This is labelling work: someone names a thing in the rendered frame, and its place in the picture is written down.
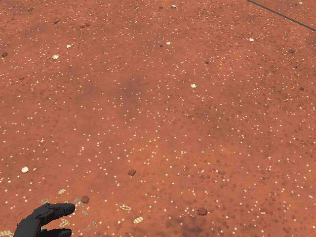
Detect left robot hand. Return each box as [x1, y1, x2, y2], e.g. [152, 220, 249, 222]
[13, 202, 83, 237]

